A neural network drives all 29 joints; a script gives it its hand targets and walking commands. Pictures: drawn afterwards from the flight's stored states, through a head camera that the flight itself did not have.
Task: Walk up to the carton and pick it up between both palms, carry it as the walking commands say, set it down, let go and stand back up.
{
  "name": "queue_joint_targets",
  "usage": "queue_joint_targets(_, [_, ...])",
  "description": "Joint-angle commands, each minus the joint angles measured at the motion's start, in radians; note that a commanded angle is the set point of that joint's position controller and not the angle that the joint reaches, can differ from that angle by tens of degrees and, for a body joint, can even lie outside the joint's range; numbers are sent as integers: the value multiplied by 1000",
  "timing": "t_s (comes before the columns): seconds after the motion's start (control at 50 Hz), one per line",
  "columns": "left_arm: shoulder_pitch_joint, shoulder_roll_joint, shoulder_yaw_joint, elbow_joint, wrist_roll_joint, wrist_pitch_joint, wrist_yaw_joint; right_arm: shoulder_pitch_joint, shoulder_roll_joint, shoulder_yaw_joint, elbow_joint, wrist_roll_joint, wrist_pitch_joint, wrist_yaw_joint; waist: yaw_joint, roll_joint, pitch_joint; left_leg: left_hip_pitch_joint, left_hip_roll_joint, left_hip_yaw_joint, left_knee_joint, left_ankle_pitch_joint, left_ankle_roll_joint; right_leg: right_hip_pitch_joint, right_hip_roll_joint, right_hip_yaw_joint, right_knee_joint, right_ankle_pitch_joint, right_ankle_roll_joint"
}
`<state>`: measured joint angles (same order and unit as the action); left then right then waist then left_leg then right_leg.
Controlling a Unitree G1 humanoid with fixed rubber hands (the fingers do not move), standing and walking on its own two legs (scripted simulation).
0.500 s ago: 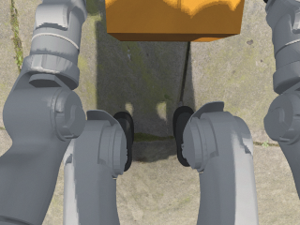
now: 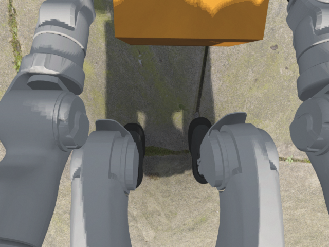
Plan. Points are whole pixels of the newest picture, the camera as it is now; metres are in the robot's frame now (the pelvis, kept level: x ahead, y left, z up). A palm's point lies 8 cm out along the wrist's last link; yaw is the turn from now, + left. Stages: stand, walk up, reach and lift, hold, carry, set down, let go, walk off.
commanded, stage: set down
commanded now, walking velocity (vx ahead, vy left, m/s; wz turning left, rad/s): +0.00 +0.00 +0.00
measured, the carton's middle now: out of the picture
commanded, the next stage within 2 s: let go in 1.88 s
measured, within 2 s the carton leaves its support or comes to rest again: neither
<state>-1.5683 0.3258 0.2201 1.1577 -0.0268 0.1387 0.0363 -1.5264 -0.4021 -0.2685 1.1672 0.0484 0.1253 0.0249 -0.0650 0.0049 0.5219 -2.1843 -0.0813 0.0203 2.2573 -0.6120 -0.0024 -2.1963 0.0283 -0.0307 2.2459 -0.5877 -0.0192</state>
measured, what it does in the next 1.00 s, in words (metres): rises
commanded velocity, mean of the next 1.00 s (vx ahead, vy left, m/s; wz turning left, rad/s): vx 0.00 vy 0.00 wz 0.00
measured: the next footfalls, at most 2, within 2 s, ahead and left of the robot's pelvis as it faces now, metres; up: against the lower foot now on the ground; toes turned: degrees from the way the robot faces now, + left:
none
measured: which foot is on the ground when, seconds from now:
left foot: down 0.00-1.00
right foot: down 0.00-1.00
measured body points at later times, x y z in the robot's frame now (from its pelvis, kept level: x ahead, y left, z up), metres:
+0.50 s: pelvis +0.00 +0.00 -0.01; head +0.38 -0.01 +0.23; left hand +0.58 +0.15 -0.19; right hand +0.55 -0.26 -0.18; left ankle +0.11 +0.11 -0.33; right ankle +0.12 -0.11 -0.33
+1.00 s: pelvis -0.01 +0.00 +0.08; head +0.37 -0.02 +0.31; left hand +0.60 +0.16 -0.07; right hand +0.56 -0.27 -0.06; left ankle +0.11 +0.11 -0.33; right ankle +0.12 -0.11 -0.33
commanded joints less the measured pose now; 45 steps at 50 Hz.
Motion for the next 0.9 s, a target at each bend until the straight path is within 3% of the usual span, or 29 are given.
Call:
queue_joint_targets(0.0, [-248, 129, -50, -47, -65, -51, 48, -269, -122, 48, -47, 57, -62, -51, -18, 27, -1061, 432, 22, -30, -130, 267, -13, 483, 0, 53, -147, 311, 37])
queue_joint_targets(0.12, [-208, 144, -106, -58, -129, -88, 65, -198, -167, 69, -43, 106, -105, -82, -53, 60, -1210, 439, 31, -43, -101, 430, -22, 521, -1, 66, -120, 500, 30])
queue_joint_targets(0.18, [-181, 144, -121, -60, -153, -90, 64, -175, -195, 76, -54, 117, -112, -83, -67, 45, -1245, 436, 34, -50, -91, 463, -25, 533, -8, 67, -108, 540, 30])
queue_joint_targets(0.26, [-181, 154, -133, -60, -174, -85, 55, -184, -202, 86, -70, 131, -105, -71, -69, 26, -1212, 418, 39, -52, -100, 410, -17, 495, -18, 64, -120, 476, 30])
queue_joint_targets(0.38, [-229, 197, -116, -24, -162, -66, 45, -227, -202, 98, -24, 158, -77, -46, -20, 35, -1073, 392, 56, -56, -130, 262, -3, 399, -29, 61, -137, 301, 29])
queue_joint_targets(0.42, [-253, 204, -114, -41, -160, -63, 44, -247, -214, 95, -39, 164, -76, -43, -16, 51, -1080, 415, 61, -58, -134, 250, -1, 397, -30, 60, -141, 283, 27])
queue_joint_targets(0.58, [-306, 212, -147, -137, -201, -36, 58, -274, -266, 73, -135, 145, -60, -69, -75, 51, -1420, 589, 48, -37, -154, 315, -6, 594, -24, 25, -188, 353, 20])
queue_joint_targets(0.62, [-291, 219, -150, -163, -204, -26, 68, -246, -264, 66, -159, 144, -49, -76, -78, 48, -1532, 640, 43, -31, -163, 349, -6, 651, -19, 14, -199, 393, 17])
queue_joint_targets(0.74, [-244, 250, -114, -282, -193, 16, 90, -238, -280, 59, -333, 150, 2, -88, -33, 8, -1744, 681, 21, 3, -234, 366, 6, 805, 7, 7, -265, 438, 16])
queue_joint_targets(0.82, [-218, 245, -86, -251, -174, 47, 80, -225, -235, 88, -308, 157, 46, -69, 7, -26, -1632, 592, 18, 12, -312, 282, 19, 803, 12, 29, -335, 368, 15])
queue_joint_targets(0.86, [-211, 241, -79, -250, -167, 52, 72, -225, -219, 96, -309, 159, 55, -60, 17, -29, -1622, 588, 16, 15, -346, 274, 23, 820, 13, 37, -370, 364, 14])
queue_joint_targets(0.88, [-216, 240, -82, -252, -169, 58, 67, -227, -229, 86, -314, 152, 59, -58, 6, -27, -1634, 601, 16, 14, -358, 275, 22, 831, 14, 37, -383, 367, 13])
